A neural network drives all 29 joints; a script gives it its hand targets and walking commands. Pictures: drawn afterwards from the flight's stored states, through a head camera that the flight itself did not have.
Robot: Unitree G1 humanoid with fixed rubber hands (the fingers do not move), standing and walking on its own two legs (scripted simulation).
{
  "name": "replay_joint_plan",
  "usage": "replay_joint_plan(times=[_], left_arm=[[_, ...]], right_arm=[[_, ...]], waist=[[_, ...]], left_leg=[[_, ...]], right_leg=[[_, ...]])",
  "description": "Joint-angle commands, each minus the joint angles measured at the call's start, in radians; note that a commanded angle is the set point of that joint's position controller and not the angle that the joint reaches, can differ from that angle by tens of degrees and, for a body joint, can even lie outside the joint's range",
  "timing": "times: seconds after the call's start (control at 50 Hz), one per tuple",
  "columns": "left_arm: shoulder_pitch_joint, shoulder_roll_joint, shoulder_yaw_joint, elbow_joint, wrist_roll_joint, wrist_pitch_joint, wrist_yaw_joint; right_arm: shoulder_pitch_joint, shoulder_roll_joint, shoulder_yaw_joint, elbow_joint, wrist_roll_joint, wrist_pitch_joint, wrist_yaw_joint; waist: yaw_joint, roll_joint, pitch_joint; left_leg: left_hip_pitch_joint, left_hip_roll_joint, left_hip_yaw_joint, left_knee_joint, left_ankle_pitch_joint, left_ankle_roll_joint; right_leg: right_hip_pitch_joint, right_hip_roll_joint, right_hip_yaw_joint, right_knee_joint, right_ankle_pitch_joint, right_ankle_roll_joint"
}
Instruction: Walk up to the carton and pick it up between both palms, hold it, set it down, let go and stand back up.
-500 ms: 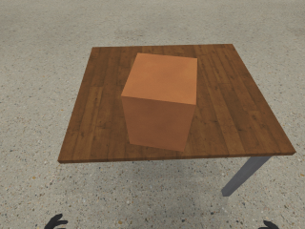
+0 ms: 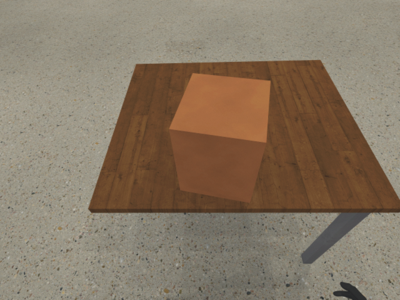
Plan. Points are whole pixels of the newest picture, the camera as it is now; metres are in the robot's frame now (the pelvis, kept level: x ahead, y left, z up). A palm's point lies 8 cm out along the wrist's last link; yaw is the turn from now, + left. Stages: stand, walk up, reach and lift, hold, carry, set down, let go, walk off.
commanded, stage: walk up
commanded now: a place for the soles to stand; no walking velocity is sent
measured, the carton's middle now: (222, 139) +0.50 -0.03 -0.01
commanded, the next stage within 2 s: reach and lift in 0.82 s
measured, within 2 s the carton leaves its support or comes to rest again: neither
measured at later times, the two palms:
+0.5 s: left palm out of the picture +0.12 +0.29 -0.11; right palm out of the picture +0.10 -0.33 -0.11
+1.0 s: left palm (89, 285) +0.17 +0.27 -0.11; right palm out of the picture +0.14 -0.32 -0.12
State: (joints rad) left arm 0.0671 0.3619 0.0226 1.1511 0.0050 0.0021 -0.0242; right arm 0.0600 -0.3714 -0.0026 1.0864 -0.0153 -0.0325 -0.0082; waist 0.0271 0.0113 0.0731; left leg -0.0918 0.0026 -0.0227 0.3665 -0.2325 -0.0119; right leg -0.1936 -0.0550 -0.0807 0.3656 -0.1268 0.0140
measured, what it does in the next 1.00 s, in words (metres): stands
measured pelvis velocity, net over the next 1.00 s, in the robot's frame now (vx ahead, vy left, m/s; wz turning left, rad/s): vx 0.00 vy -0.02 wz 0.01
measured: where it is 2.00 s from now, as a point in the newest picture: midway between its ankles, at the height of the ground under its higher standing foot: outside the picture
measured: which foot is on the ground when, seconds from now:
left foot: down 0.00-1.00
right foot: down 0.00-1.00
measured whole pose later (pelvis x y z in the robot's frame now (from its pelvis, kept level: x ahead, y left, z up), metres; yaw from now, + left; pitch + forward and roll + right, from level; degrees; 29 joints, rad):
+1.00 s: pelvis +0.00 -0.02 -0.02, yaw +1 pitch -3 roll -1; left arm 0.01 0.35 0.06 0.61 0.02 0.42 0.01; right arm -0.01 -0.34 -0.14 1.00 -0.07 -0.11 0.05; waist -0.02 0.01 0.17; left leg -0.22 0.06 -0.04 0.67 -0.39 -0.05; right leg -0.30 -0.02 -0.09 0.63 -0.27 -0.01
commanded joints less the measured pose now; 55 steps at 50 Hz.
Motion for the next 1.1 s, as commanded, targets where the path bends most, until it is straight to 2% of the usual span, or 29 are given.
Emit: replay_joint_plan(times=[0.0,0.04,0.1,0.14,0.16,0.18,0.24,0.26,0.3,0.34,0.38,0.42,0.44,0.5,0.54,0.6,0.64,0.66,0.76,0.8,0.82,0.84,0.86,0.9,0.96,1.0,1.02,1.04,1.08], left_arm=[[-0.053,0.190,0.039,-0.075,0.001,-0.001,0.003],[-0.051,0.203,0.049,-0.085,0.003,-0.001,0.001],[-0.041,0.202,0.053,-0.086,0.002,0.000,0.001],[-0.051,0.198,0.051,-0.096,0.004,0.000,0.000],[-0.051,0.197,0.054,-0.098,0.003,0.001,0.002],[-0.058,0.211,0.058,-0.097,0.004,0.000,0.003],[-0.052,0.214,0.060,-0.108,0.001,0.005,0.005],[-0.053,0.215,0.059,-0.103,0.000,0.004,0.003],[-0.064,0.205,0.062,-0.111,0.001,0.004,0.005],[-0.066,0.218,0.062,-0.108,0.002,0.005,0.006],[-0.072,0.206,0.063,-0.125,0.000,0.006,0.004],[-0.065,0.206,0.064,-0.117,0.001,0.006,0.005],[-0.065,0.208,0.066,-0.125,0.003,0.006,0.005],[-0.069,0.209,0.067,-0.128,-0.001,0.011,0.005],[-0.078,0.203,0.068,-0.133,0.000,0.010,0.003],[-0.085,0.205,0.065,-0.140,0.000,0.009,0.003],[-0.085,0.214,0.066,-0.149,0.001,0.007,0.007],[-0.083,0.202,0.066,-0.144,-0.001,0.010,0.004],[-0.083,0.191,0.060,-0.149,-0.001,0.010,0.004],[-0.089,0.187,0.065,-0.155,-0.002,0.011,0.002],[-0.372,0.156,0.052,-0.506,-0.009,0.231,0.042],[-0.313,0.140,0.060,-0.642,-0.014,0.325,0.054],[-0.307,0.124,0.063,-0.666,-0.008,0.360,0.057],[-0.212,0.111,0.065,-0.700,0.022,0.445,0.044],[-0.113,0.107,0.106,-0.776,0.072,0.513,0.020],[-0.041,0.129,0.148,-0.807,0.108,0.521,0.013],[-0.015,0.124,0.155,-0.839,0.118,0.516,0.015],[-0.006,0.134,0.177,-0.849,0.124,0.511,0.011],[0.022,0.120,0.172,-0.858,0.132,0.501,0.017]], right_arm=[[-0.027,-0.241,-0.048,-0.057,-0.004,-0.020,-0.021],[-0.012,-0.222,-0.048,-0.061,-0.001,-0.020,-0.021],[0.000,-0.221,-0.051,-0.062,-0.005,-0.015,-0.021],[0.012,-0.229,-0.051,-0.065,-0.004,-0.016,-0.024],[0.006,-0.227,-0.054,-0.069,-0.006,-0.016,-0.023],[0.008,-0.224,-0.051,-0.066,-0.002,-0.016,-0.023],[0.032,-0.221,-0.051,-0.064,-0.002,-0.014,-0.027],[0.033,-0.223,-0.051,-0.065,0.002,-0.015,-0.027],[0.032,-0.233,-0.052,-0.067,0.003,-0.011,-0.027],[0.034,-0.226,-0.047,-0.066,0.001,-0.010,-0.027],[0.045,-0.225,-0.050,-0.072,0.002,-0.012,-0.028],[0.039,-0.227,-0.052,-0.080,0.002,-0.014,-0.028],[0.047,-0.237,-0.051,-0.078,0.002,-0.012,-0.027],[0.052,-0.234,-0.051,-0.078,-0.001,-0.012,-0.031],[0.052,-0.236,-0.050,-0.078,-0.002,-0.015,-0.031],[0.039,-0.221,-0.046,-0.076,0.000,-0.014,-0.029],[0.055,-0.225,-0.051,-0.075,-0.003,-0.013,-0.031],[0.062,-0.233,-0.050,-0.079,-0.003,-0.013,-0.032],[0.047,-0.230,-0.050,-0.082,-0.004,-0.015,-0.033],[0.056,-0.231,-0.050,-0.092,-0.005,-0.013,-0.029],[-0.265,-0.082,-0.149,-0.113,-0.094,-0.154,0.026],[-0.213,-0.112,-0.167,-0.110,-0.090,-0.144,0.047],[-0.184,-0.131,-0.175,-0.126,-0.082,-0.121,0.053],[-0.128,-0.166,-0.198,-0.175,-0.066,-0.108,0.071],[-0.029,-0.172,-0.153,-0.216,-0.012,-0.099,0.056],[0.028,-0.166,-0.131,-0.257,0.012,-0.100,0.042],[0.044,-0.168,-0.130,-0.273,0.029,-0.104,0.038],[0.033,-0.177,-0.131,-0.288,0.027,-0.106,0.033],[0.041,-0.169,-0.138,-0.338,0.040,-0.109,0.023]], waist=[[-0.011,0.010,-0.109],[-0.014,-0.028,-0.096],[-0.015,0.015,-0.083],[-0.020,0.011,-0.100],[-0.017,0.021,-0.101],[-0.016,-0.020,-0.106],[-0.023,0.001,-0.095],[-0.026,-0.036,-0.091],[-0.031,-0.018,-0.118],[-0.024,-0.039,-0.093],[-0.025,0.002,-0.111],[-0.023,-0.041,-0.123],[-0.019,-0.020,-0.129],[-0.019,-0.029,-0.118],[-0.024,-0.005,-0.127],[-0.023,-0.027,-0.124],[-0.027,-0.047,-0.114],[-0.022,-0.023,-0.106],[-0.025,-0.019,-0.105],[-0.020,0.007,-0.118],[-0.051,0.000,-0.063],[-0.070,0.016,-0.039],[-0.073,0.009,-0.038],[-0.087,-0.031,-0.067],[-0.070,-0.083,-0.199],[-0.053,-0.078,-0.259],[-0.045,-0.027,-0.249],[-0.037,-0.055,-0.253],[-0.026,-0.031,-0.213]], left_leg=[[-0.131,0.111,-0.103,-0.103,0.085,0.047],[-0.130,0.101,-0.094,-0.085,0.087,0.042],[-0.138,0.095,-0.085,-0.080,0.102,0.039],[-0.149,0.100,-0.082,-0.066,0.114,0.046],[-0.127,0.093,-0.069,-0.068,0.138,0.035],[-0.126,0.096,-0.077,-0.060,0.152,0.036],[-0.132,0.094,-0.074,-0.051,0.165,0.031],[-0.134,0.099,-0.078,-0.049,0.182,0.033],[-0.125,0.096,-0.067,-0.037,0.173,0.034],[-0.130,0.083,-0.063,-0.040,0.173,0.026],[-0.131,0.089,-0.066,-0.042,0.177,0.027],[-0.119,0.094,-0.067,-0.033,0.185,0.030],[-0.125,0.088,-0.060,-0.037,0.186,0.026],[-0.119,0.094,-0.066,-0.031,0.204,0.022],[-0.119,0.095,-0.067,-0.032,0.219,0.030],[-0.108,0.086,-0.062,-0.030,0.193,0.021],[-0.110,0.086,-0.063,-0.029,0.215,0.020],[-0.125,0.095,-0.065,-0.031,0.220,0.020],[-0.115,0.102,-0.069,-0.030,0.259,0.027],[-0.113,0.091,-0.068,-0.041,0.216,0.028],[-0.238,0.013,0.093,0.138,-0.065,-0.045],[-0.302,0.049,0.078,0.146,-0.112,-0.015],[-0.325,0.046,0.093,0.146,-0.150,-0.006],[-0.298,0.049,0.076,0.178,-0.089,0.007],[-0.209,0.022,0.089,0.242,0.096,0.004],[-0.183,0.005,0.091,0.248,0.188,-0.009],[-0.191,0.004,0.085,0.232,0.220,-0.020],[-0.190,-0.005,0.095,0.221,0.186,-0.019],[-0.194,-0.019,0.100,0.181,0.127,-0.021]], right_leg=[[0.144,-0.065,0.102,-0.025,-0.035,-0.035],[0.124,-0.069,0.109,-0.039,-0.058,-0.034],[0.121,-0.078,0.114,-0.039,-0.050,-0.035],[0.145,-0.079,0.113,-0.024,-0.005,-0.037],[0.132,-0.077,0.116,-0.020,0.009,-0.042],[0.148,-0.081,0.113,-0.020,0.023,-0.038],[0.143,-0.080,0.120,-0.012,0.046,-0.040],[0.145,-0.078,0.109,-0.015,0.068,-0.037],[0.157,-0.082,0.116,-0.014,0.057,-0.042],[0.145,-0.083,0.125,-0.017,0.063,-0.047],[0.160,-0.089,0.122,-0.019,0.050,-0.047],[0.150,-0.078,0.122,-0.014,0.053,-0.047],[0.169,-0.080,0.115,-0.007,0.051,-0.051],[0.161,-0.081,0.115,-0.009,0.071,-0.047],[0.158,-0.079,0.113,0.001,0.069,-0.048],[0.139,-0.079,0.113,-0.004,0.054,-0.049],[0.143,-0.080,0.118,0.011,0.104,-0.058],[0.152,-0.083,0.116,0.008,0.095,-0.051],[0.144,-0.072,0.112,0.016,0.137,-0.053],[0.141,-0.070,0.116,0.008,0.051,-0.050],[0.050,0.034,0.011,0.129,-0.124,-0.025],[0.076,0.037,-0.001,0.172,-0.148,-0.044],[0.103,0.030,-0.006,0.170,-0.166,-0.047],[0.097,0.031,-0.015,0.190,-0.067,-0.053],[0.166,0.026,-0.005,0.214,0.217,-0.041],[0.234,0.031,0.003,0.223,0.377,-0.034],[0.269,0.034,0.007,0.215,0.390,-0.039],[0.287,0.033,0.023,0.199,0.388,-0.032],[0.307,0.037,0.037,0.159,0.316,-0.035]])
